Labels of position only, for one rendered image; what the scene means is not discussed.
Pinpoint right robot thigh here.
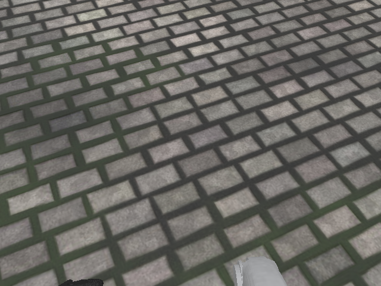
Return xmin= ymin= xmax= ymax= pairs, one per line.
xmin=233 ymin=256 xmax=287 ymax=286

